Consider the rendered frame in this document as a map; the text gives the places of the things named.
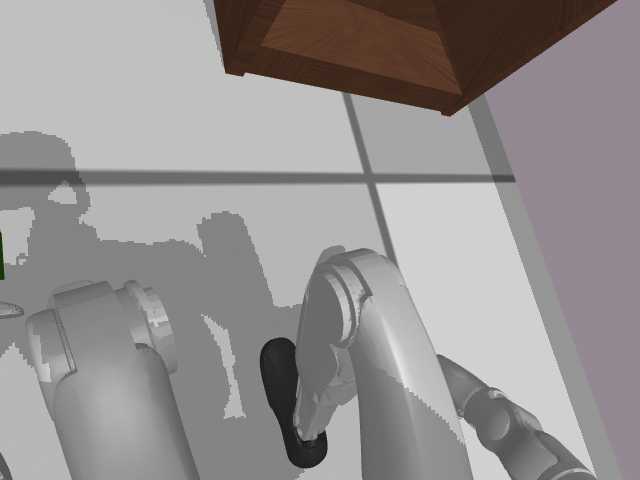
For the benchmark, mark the right robot arm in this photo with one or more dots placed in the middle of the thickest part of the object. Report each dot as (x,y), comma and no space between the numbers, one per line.
(517,438)

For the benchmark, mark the right robot foot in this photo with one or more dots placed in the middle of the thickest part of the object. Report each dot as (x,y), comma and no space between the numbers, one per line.
(280,377)

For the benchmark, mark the left robot hand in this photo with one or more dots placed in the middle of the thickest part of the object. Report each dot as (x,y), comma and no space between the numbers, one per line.
(8,310)

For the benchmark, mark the bookshelf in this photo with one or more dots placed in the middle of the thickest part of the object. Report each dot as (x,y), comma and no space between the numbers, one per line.
(434,54)

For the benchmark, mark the right robot hand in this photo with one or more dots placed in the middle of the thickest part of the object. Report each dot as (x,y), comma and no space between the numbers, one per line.
(462,384)

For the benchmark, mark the carton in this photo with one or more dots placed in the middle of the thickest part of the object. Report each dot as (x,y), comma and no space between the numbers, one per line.
(1,260)

